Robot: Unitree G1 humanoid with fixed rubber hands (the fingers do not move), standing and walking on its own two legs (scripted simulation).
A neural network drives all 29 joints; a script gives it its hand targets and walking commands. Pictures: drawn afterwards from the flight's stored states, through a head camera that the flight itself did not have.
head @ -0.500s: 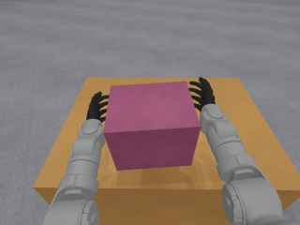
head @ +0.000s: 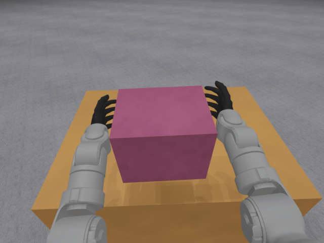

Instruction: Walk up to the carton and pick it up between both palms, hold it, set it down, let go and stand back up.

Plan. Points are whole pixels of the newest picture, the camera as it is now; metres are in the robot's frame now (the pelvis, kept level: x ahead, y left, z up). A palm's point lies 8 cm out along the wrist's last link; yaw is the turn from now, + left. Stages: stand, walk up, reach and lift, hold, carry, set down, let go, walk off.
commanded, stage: reach and lift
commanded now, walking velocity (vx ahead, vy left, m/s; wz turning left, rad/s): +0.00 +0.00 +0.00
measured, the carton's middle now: (162, 134) +0.37 +0.01 +0.12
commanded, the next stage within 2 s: hold in 0.50 s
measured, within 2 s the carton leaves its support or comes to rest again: neither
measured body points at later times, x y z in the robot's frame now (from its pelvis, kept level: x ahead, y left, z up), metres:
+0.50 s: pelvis +0.00 +0.00 +0.00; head -0.02 +0.00 +0.45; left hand +0.39 +0.18 +0.16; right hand +0.42 -0.13 +0.17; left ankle +0.02 +0.14 -0.74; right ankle +0.04 -0.11 -0.74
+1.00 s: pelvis -0.02 +0.00 +0.00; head -0.08 +0.00 +0.45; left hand +0.35 +0.17 +0.20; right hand +0.37 -0.14 +0.21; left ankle +0.02 +0.14 -0.74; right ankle +0.04 -0.11 -0.74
